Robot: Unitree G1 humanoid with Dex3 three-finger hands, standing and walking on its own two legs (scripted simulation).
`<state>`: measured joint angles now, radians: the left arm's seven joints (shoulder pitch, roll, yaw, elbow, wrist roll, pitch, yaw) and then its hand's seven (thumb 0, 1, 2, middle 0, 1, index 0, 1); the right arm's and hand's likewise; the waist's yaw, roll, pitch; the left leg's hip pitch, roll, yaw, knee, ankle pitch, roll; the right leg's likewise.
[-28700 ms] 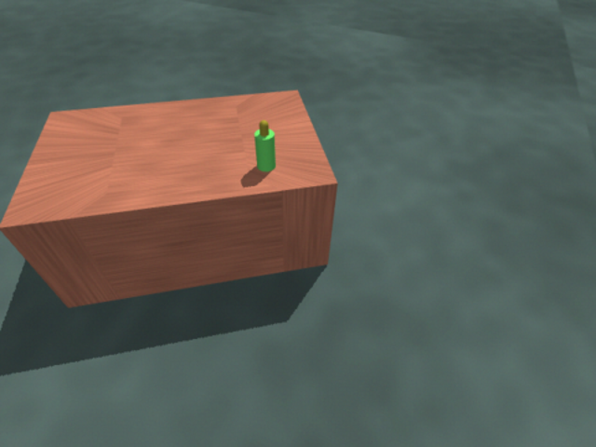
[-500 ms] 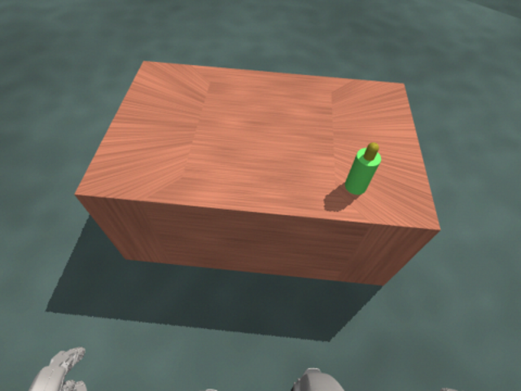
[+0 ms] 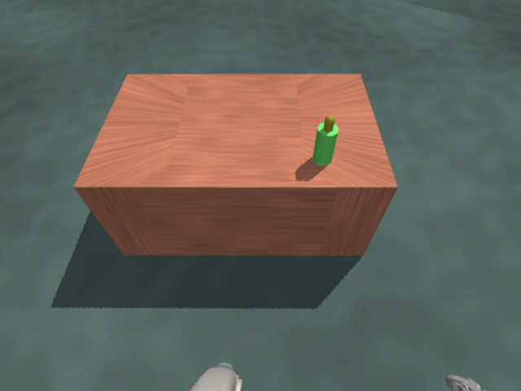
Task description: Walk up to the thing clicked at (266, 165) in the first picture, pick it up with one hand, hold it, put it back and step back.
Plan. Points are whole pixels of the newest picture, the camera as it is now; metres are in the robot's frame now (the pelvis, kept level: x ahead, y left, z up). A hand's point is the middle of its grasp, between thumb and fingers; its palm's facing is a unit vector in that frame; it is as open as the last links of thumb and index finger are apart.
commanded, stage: step back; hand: right
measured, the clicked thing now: (326, 139) +0.86 -0.17 -0.22
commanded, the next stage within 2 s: stand in 1.68 s
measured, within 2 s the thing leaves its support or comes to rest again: neither
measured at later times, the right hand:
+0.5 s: hand out of the picture -0.03 -0.30 -0.14, palm faces -0.06 +0.90 -0.42, open 7.4 cm
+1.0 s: hand out of the picture -0.16 -0.29 -0.15, palm faces -0.12 +0.94 -0.33, open 7.4 cm
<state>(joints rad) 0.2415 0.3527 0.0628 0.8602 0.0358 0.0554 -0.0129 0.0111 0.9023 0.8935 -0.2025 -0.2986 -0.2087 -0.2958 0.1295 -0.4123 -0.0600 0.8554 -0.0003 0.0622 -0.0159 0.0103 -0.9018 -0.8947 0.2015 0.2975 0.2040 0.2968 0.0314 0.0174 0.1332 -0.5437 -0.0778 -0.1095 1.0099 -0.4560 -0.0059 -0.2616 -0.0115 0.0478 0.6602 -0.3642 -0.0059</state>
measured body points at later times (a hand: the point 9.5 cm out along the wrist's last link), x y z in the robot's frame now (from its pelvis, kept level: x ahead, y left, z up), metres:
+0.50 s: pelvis -0.17 -0.03 -0.01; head -0.12 -0.03 +0.44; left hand -0.07 +0.29 -0.13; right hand -0.03 -0.34 -0.11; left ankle -0.07 +0.12 -0.72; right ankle -0.20 -0.16 -0.72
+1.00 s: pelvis -0.25 -0.04 +0.00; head -0.25 -0.04 +0.45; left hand -0.24 +0.28 -0.12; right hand -0.15 -0.33 -0.12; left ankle -0.25 +0.08 -0.72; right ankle -0.22 -0.16 -0.72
